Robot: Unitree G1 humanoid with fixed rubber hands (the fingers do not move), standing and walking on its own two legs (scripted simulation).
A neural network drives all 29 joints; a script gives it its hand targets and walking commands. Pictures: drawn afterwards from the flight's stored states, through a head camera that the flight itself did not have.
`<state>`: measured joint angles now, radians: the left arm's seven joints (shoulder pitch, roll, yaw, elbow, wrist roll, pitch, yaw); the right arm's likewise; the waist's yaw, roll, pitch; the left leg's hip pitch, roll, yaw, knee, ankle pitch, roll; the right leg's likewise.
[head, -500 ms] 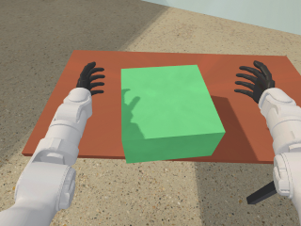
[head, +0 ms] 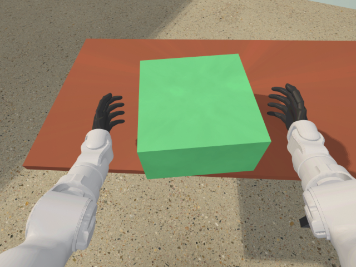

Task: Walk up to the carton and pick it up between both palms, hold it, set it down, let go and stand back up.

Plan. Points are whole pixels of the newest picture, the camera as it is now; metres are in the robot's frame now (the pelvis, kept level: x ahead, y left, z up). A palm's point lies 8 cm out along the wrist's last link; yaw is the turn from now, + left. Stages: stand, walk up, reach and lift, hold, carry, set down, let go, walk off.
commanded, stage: reach and lift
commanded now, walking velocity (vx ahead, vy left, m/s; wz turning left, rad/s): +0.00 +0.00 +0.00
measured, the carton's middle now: (194, 113) +0.50 -0.02 +0.01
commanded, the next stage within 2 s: none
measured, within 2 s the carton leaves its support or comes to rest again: neither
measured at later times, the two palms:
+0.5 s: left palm (119, 127) +0.43 +0.17 +0.04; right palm (276, 120) +0.45 -0.20 +0.05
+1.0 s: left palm (118, 127) +0.43 +0.17 +0.04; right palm (277, 116) +0.46 -0.21 +0.06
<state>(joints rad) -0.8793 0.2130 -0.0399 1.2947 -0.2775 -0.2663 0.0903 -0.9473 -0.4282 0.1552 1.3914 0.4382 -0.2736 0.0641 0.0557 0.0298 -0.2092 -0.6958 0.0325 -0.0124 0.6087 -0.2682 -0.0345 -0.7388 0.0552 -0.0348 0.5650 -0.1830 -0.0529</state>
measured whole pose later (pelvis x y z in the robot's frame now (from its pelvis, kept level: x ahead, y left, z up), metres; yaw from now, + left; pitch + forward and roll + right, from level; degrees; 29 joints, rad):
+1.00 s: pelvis +0.01 +0.01 +0.00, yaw +0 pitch +25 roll +0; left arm -0.87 0.11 0.06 1.30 -0.18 -0.36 0.16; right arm -0.98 -0.34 0.10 1.41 0.36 -0.32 0.02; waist 0.04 0.04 -0.27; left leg -0.78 0.03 -0.01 0.63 -0.28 -0.03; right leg -0.82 0.05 -0.03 0.58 -0.19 -0.05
